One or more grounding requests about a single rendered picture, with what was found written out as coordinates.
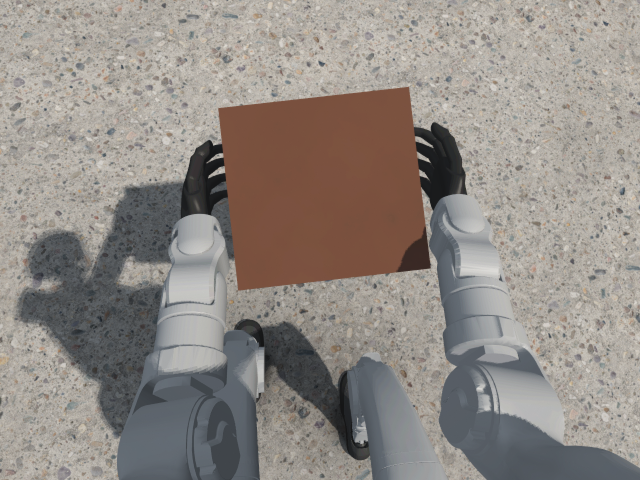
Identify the right robot hand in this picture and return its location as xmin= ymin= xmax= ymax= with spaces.
xmin=414 ymin=122 xmax=467 ymax=211

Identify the left robot hand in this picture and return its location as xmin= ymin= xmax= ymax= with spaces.
xmin=181 ymin=140 xmax=228 ymax=219

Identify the carton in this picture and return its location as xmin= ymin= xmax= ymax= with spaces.
xmin=218 ymin=87 xmax=431 ymax=291

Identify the left robot upper arm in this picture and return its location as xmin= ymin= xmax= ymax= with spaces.
xmin=118 ymin=394 xmax=240 ymax=480

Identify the left robot forearm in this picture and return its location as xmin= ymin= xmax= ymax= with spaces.
xmin=117 ymin=214 xmax=230 ymax=477

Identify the left robot shin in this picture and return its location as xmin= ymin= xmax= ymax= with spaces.
xmin=223 ymin=330 xmax=257 ymax=347

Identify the robot left foot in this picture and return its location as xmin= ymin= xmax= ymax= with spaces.
xmin=236 ymin=320 xmax=264 ymax=403

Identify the right robot forearm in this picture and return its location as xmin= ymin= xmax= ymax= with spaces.
xmin=429 ymin=194 xmax=565 ymax=437

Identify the right robot upper arm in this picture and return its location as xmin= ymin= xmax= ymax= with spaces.
xmin=439 ymin=362 xmax=640 ymax=480

